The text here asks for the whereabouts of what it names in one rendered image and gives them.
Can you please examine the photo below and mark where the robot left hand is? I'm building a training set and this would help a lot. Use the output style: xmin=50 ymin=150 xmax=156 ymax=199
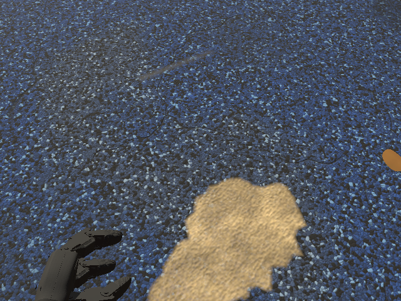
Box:
xmin=34 ymin=228 xmax=132 ymax=301

